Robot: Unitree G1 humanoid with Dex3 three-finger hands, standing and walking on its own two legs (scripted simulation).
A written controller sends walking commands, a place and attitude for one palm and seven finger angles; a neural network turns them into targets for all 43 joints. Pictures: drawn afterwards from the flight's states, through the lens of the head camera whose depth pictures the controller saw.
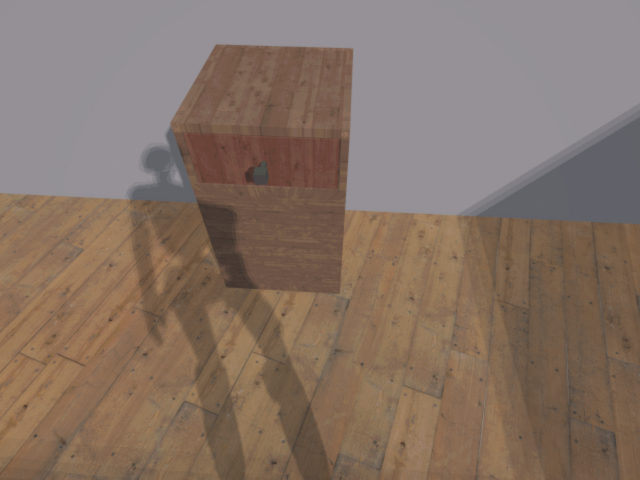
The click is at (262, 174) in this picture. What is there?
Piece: drawer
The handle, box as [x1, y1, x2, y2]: [253, 161, 268, 184]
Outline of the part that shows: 265,161 262,161 261,165 259,167 255,167 253,178 254,183 256,184 266,184 268,176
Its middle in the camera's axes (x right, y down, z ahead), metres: -0.15 -0.17 +0.99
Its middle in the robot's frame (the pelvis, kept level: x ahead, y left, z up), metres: +0.83 +0.20 -0.16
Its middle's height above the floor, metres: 0.61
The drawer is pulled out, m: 0.00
